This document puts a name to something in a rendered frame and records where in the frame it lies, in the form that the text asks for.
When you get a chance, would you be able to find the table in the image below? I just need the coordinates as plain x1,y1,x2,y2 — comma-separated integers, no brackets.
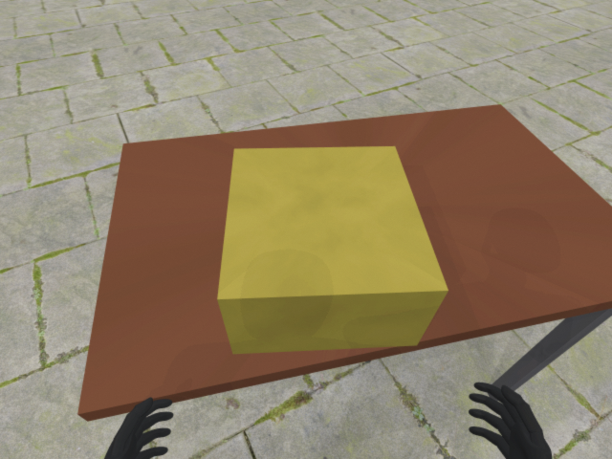
77,104,612,422

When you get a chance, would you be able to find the left robot hand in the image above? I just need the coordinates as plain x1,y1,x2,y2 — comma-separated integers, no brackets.
104,397,173,459

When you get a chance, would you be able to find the right robot hand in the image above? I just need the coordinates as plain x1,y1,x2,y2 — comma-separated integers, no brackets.
469,382,552,459

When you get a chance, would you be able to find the carton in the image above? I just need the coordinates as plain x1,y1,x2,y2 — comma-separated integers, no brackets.
217,146,448,354

